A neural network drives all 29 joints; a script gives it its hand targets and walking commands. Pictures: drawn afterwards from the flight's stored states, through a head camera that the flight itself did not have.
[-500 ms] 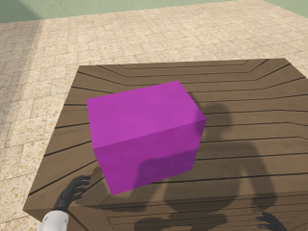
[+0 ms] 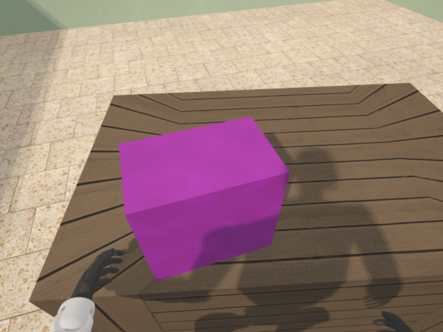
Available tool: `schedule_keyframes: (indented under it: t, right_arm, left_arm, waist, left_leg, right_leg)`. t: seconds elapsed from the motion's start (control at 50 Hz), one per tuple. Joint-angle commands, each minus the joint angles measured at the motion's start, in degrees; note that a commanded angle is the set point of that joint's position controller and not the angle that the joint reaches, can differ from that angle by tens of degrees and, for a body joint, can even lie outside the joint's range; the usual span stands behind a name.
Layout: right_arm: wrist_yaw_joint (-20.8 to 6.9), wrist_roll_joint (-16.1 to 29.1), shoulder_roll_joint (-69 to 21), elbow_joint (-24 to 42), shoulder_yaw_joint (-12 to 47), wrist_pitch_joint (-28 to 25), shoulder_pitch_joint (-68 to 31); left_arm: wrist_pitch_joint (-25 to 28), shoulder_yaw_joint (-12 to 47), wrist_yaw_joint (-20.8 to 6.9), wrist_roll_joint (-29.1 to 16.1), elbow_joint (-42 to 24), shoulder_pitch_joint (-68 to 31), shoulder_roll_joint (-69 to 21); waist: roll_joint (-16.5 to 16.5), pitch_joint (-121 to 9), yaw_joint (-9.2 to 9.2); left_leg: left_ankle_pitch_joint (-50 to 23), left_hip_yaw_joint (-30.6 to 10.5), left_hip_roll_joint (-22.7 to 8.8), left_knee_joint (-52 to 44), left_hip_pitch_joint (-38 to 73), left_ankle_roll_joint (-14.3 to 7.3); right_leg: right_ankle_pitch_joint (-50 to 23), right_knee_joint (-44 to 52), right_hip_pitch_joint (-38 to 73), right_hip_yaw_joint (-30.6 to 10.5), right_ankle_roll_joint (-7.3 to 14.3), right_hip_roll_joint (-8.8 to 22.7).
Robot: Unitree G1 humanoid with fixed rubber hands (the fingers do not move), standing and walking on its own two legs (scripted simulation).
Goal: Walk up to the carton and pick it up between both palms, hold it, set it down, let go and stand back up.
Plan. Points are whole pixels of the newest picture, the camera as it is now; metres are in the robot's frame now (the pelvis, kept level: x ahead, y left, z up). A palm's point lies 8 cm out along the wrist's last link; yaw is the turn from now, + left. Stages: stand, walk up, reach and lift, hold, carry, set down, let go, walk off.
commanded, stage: stand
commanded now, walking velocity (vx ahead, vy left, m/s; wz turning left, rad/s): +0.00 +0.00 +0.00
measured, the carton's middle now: (203, 200) +0.38 +0.05 +0.03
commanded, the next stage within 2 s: none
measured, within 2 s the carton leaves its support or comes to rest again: neither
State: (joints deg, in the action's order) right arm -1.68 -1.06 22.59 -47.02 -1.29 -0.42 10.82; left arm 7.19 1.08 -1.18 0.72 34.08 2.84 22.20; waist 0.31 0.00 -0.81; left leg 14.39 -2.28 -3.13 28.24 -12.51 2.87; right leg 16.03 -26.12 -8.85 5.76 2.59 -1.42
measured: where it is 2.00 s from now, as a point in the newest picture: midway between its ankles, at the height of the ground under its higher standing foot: outside the picture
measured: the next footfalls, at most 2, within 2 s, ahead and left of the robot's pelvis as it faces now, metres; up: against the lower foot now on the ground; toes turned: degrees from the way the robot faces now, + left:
none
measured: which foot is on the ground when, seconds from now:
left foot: down 0.00-1.00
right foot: down 0.00-1.00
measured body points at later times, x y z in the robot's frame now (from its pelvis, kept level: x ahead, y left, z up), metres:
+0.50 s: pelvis +0.00 +0.00 +0.00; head +0.00 +0.01 +0.45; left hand +0.24 +0.27 -0.03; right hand +0.12 -0.31 -0.10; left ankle +0.01 +0.15 -0.74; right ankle -0.02 -0.09 -0.74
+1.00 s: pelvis +0.00 +0.02 +0.01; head +0.00 +0.04 +0.46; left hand +0.25 +0.28 -0.03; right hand +0.10 -0.29 -0.09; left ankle +0.01 +0.15 -0.74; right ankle -0.02 -0.09 -0.74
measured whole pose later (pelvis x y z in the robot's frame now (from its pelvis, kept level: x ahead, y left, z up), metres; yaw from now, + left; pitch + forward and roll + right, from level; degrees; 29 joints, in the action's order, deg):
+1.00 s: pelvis +0.00 +0.02 +0.01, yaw +0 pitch -2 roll -1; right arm -1.4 -1.2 20.9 -51.9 -0.9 -0.7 10.0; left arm 7.7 1.1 -1.5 0.6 37.8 -1.1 21.5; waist 1.3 1.1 -1.0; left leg 11.6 -1.4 -1.8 23.6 -10.4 1.3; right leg 12.6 -20.3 -6.0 5.6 0.7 0.1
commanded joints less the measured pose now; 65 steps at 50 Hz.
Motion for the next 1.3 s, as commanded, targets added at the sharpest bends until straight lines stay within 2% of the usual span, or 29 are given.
schedule_keyframes:
  t: [0.0, 0.08, 0.1, 0.12, 0.14, 0.16, 0.2, 0.24, 0.36, 0.4, 0.42, 0.44, 0.46, 0.5, 0.68, 0.7, 0.8, 0.84, 0.9, 0.94, 0.96, 0.98, 1.0, 1.02, 1.04, 1.12, 1.14, 1.22, 1.28]
  right_arm:
    - [0.35, -0.01, 10.3, 1.95, -2.62, -0.74, -0.17]
    - [0.4, 0.33, 10.52, 1.38, -2.49, -0.74, -1.13]
    - [0.1, 0.82, 9.08, 1.62, -2.15, -1.33, 0.65]
    - [0.22, 0.15, 8.83, 1.36, -1.87, -1.55, -0.97]
    - [0.15, 0.28, 7.6, 1.47, -1.37, -1.3, -2.63]
    - [0.18, 0.01, 8.21, 1.7, -2.07, -1.39, -4.02]
    - [0.74, 0.45, 8.2, 2.47, -1.79, -1.13, -2.52]
    - [0.55, 0.41, 10.66, 1.05, -2.42, -1.42, -1.93]
    - [1.04, 0.27, 9.05, -0.33, -2.43, -0.01, -0.06]
    - [0.64, 0.49, 8.31, -0.32, -1.81, 0.26, -2.63]
    - [0.97, 0.38, 8.35, -0.02, -2.05, -0.03, -1.28]
    - [0.79, 0.42, 7.92, -0.27, -1.73, -0.41, -0.92]
    - [1.02, -0.03, 9.58, -0.27, -2.18, -0.34, -3.31]
    - [0.56, 0.72, 7.23, 0.23, -2.28, 0.42, -3.58]
    - [0.96, -0.9, 9.58, -1.33, -2.41, -0.49, -2.93]
    - [1.37, -0.13, 9.82, -1.48, -2.34, -0.8, -3.26]
    - [0.65, -0.01, 8.19, -0.99, -2.54, -0.23, -3.75]
    - [0.27, 0.11, 8.61, -1.9, -1.94, -0.36, -1.96]
    - [1.05, -0.56, 10.43, -1.33, -2.64, -1.59, -5.79]
    - [0.69, 0.41, 8.66, -1.63, -2.25, -1.05, -3.25]
    - [1.28, -0.18, 9.47, -1.74, -1.85, -0.82, -4.27]
    - [1.1, 0.11, 10.25, -1.39, -2.59, -0.85, -4.63]
    - [0.93, -0.12, 11.03, -1.35, -3.08, -1.03, -5.62]
    - [1.27, -0.16, 10.41, -1.44, -2.54, -0.95, -5.13]
    - [1.11, 0.34, 8.9, -1.69, -2.0, -1.16, -3.45]
    - [1.13, -0.19, 10.47, -3.07, -2.56, -1.18, -3.28]
    - [0.9, 0.34, 9.65, -2.55, -2.21, -1.31, -3.45]
    - [0.86, 0.16, 8.03, -2.4, -1.83, -0.95, -4.95]
    - [0.42, 0.74, 8.32, -2.53, -1.13, -0.89, -5.78]
  left_arm:
    - [-3.92, -4.9, 1.37, 1.22, 5.25, -0.16, 13.17]
    - [-3.72, -4.04, 1.79, 0.05, 6.58, 0.07, 10.48]
    - [-3.91, -4.49, 1.47, 1.0, 4.67, -3.75, 12.6]
    - [-3.91, -4.0, 1.61, 0.77, 4.96, -2.99, 11.02]
    - [-3.51, -4.67, 1.9, 1.11, 5.04, -2.67, 12.54]
    - [-3.63, -5.06, 1.98, 0.75, 6.43, -1.5, 12.61]
    - [-3.47, -5.02, 2.27, 0.61, 7.1, -1.61, 12.39]
    - [-4.27, -4.39, 1.87, 0.54, 6.1, -1.13, 10.47]
    - [-4.84, -4.46, 2.06, 0.76, 8.41, -0.61, 12.37]
    - [-4.57, -5.12, 2.44, 1.49, 8.45, -1.71, 14.55]
    - [-4.45, -4.64, 2.26, 0.68, 8.54, 1.48, 11.92]
    - [-4.81, -4.73, 2.1, 0.73, 9.29, -2.0, 13.83]
    - [-4.61, -4.76, 2.66, 1.05, 8.4, -1.88, 11.86]
    - [-4.41, -4.53, 2.48, 1.14, 7.79, -3.0, 13.38]
    - [-5.03, -4.1, 1.98, 1.07, 9.2, -1.41, 10.99]
    - [-4.39, -3.85, 1.75, 1.05, 8.44, -1.84, 9.65]
    - [-5.02, -4.93, 1.99, 0.83, 11.44, -1.27, 14.46]
    - [-4.94, -4.29, 1.72, 0.66, 10.38, -0.54, 11.35]
    - [-4.63, -4.12, 1.88, 0.62, 8.93, -2.98, 10.27]
    - [-4.59, -3.79, 1.36, 1.31, 9.72, -3.7, 10.89]
    - [-4.37, -4.22, 1.17, 0.25, 10.21, 0.4, 11.45]
    - [-4.32, -3.51, 1.24, 1.24, 10.18, -3.39, 11.3]
    - [-4.78, -3.98, 0.93, 0.67, 9.21, -2.62, 11.17]
    - [-4.61, -4.1, 1.29, 0.88, 10.52, -2.07, 11.04]
    - [-4.45, -4.51, 1.47, 0.56, 9.47, -3.91, 12.42]
    - [-4.46, -3.84, 1.42, 1.01, 9.94, -5.04, 9.03]
    - [-4.38, -3.02, 1.55, 0.4, 9.59, -2.32, 8.67]
    - [-4.63, -4.86, 1.55, 0.34, 10.64, -2.96, 13.92]
    - [-4.97, -4.1, 2.05, 0.77, 10.52, -2.27, 12.09]
  waist:
    - [3.78, 4.55, 0.33]
    - [6.24, 2.33, 1.59]
    - [4.51, 2.88, -0.81]
    - [1.85, 2.25, 0.74]
    - [6.48, 1.28, 0.79]
    - [3.76, -2.0, 1.62]
    - [7.46, -0.92, 1.4]
    - [1.0, -2.46, 0.98]
    - [8.13, 3.41, 0.37]
    - [2.89, 2.34, 0.95]
    - [9.73, 2.24, 1.99]
    - [8.7, 2.16, -0.37]
    - [2.07, 3.02, 0.67]
    - [6.95, 3.27, 0.7]
    - [0.53, 1.49, 2.0]
    - [4.74, 1.39, 1.65]
    - [2.45, 6.6, 0.72]
    - [5.47, 2.65, 1.58]
    - [0.71, 3.52, 1.88]
    - [2.24, 1.49, 0.37]
    - [4.18, -1.17, 2.44]
    - [2.1, 2.97, 0.03]
    - [4.56, -0.36, 1.84]
    - [1.1, 2.14, 0.96]
    - [5.23, 4.13, 0.35]
    - [2.73, 1.48, 0.56]
    - [6.67, 1.74, 1.04]
    - [5.77, 0.1, 1.32]
    - [1.86, -0.1, 0.67]
  left_leg:
    - [-3.88, -1.77, -2.27, -3.53, -1.89, -3.78]
    - [-5.69, -1.87, -2.89, -4.15, -0.63, -3.93]
    - [-6.0, -2.07, -2.26, -4.81, -1.22, -3.76]
    - [-6.64, -1.36, -2.51, -4.4, -1.2, -4.3]
    - [-8.04, -1.79, -2.94, -4.71, -1.51, -4.19]
    - [-9.62, -1.36, -2.67, -4.3, -0.88, -4.02]
    - [-11.31, -2.15, -3.03, -4.25, -0.94, -4.07]
    - [-13.57, -0.54, -2.76, -3.06, 0.78, -4.02]
    - [-8.66, -2.97, -3.52, -6.39, -0.35, -4.86]
    - [-8.6, -0.6, -2.2, -5.54, -1.36, -4.21]
    - [-8.75, -0.87, -2.14, -3.96, -1.75, -3.95]
    - [-9.41, -1.74, -2.75, -6.23, -1.36, -4.35]
    - [-9.01, -0.48, -2.58, -4.82, -0.52, -3.95]
    - [-7.38, -0.95, -2.85, -4.99, -1.84, -4.29]
    - [-7.65, -1.87, -3.38, -7.74, -0.72, -4.48]
    - [-6.25, -3.51, -4.22, -8.63, -1.13, -5.25]
    - [-7.7, -1.33, -2.86, -5.77, -3.58, -4.33]
    - [-7.4, -2.74, -3.45, -8.07, -2.99, -4.29]
    - [-6.9, -4.25, -4.01, -8.79, -2.01, -4.36]
    - [-6.41, -3.99, -3.97, -9.26, -2.64, -4.88]
    - [-5.63, -3.96, -3.59, -9.26, -0.09, -4.49]
    - [-6.96, -3.49, -3.51, -8.81, -2.2, -4.99]
    - [-7.12, -4.16, -3.69, -8.79, -1.04, -4.86]
    - [-6.95, -3.02, -3.67, -8.59, -0.45, -4.47]
    - [-7.58, -4.13, -3.39, -8.51, -2.42, -4.17]
    - [-9.9, -3.63, -3.88, -9.02, -1.23, -4.83]
    - [-12.45, -4.84, -4.38, -8.79, -1.19, -4.62]
    - [-10.73, -1.8, -2.78, -6.29, -2.4, -4.57]
    - [-9.1, -3.58, -3.53, -8.31, 0.82, -3.84]
  right_leg:
    - [2.3, 10.82, -3.02, -9.64, -2.14, 8.75]
    - [-1.34, 10.7, -1.79, -9.86, -1.94, 9.63]
    - [-1.67, 8.45, -1.0, -7.25, -1.26, 7.3]
    - [-4.07, 9.5, -0.13, -8.55, -1.98, 8.67]
    - [-9.24, 8.08, 0.21, -7.58, -3.3, 8.12]
    - [-12.37, 7.32, 2.27, -6.8, -3.56, 8.21]
    - [-13.94, 7.48, 2.56, -6.55, -3.24, 8.55]
    - [-15.17, 5.64, 3.8, -6.76, -1.7, 8.85]
    - [-8.3, 9.82, 0.92, -7.84, -1.66, 8.2]
    - [-12.49, 8.52, 3.1, -7.79, -3.65, 9.1]
    - [-17.94, 9.16, 3.31, -7.07, -5.22, 8.82]
    - [-13.99, 8.24, 2.65, -6.51, -2.36, 7.42]
    - [-11.58, 9.94, 1.19, -7.51, -4.44, 9.48]
    - [-9.88, 11.48, 0.64, -7.54, -4.29, 9.37]
    - [-4.94, 10.21, 4.1, -8.47, -1.45, 9.69]
    - [-2.93, 9.48, 3.16, -7.41, -1.05, 8.37]
    - [-1.41, 13.69, 0.97, -8.63, -4.38, 9.79]
    - [1.08, 10.89, 4.37, -7.34, -1.6, 9.39]
    - [0.54, 11.81, 2.03, -6.87, -1.8, 8.04]
    - [0.34, 11.15, 4.15, -6.16, -1.99, 8.29]
    - [-1.32, 10.07, 3.83, -6.52, -2.7, 7.76]
    - [-1.57, 9.57, 2.37, -6.72, -2.15, 8.93]
    - [-1.9, 9.33, 4.06, -6.07, -2.31, 8.04]
    - [-0.82, 11.32, 2.26, -7.18, -2.55, 9.13]
    - [-1.22, 10.94, 1.35, -7.12, -2.46, 8.28]
    - [-3.9, 9.39, 4.03, -6.36, -1.59, 8.81]
    - [-4.34, 8.08, 2.63, -4.97, -2.2, 8.24]
    - [-13.56, 9.4, 7.15, -6.41, -3.87, 10.16]
    - [-2.07, 10.55, 2.84, -6.65, -1.82, 9.77]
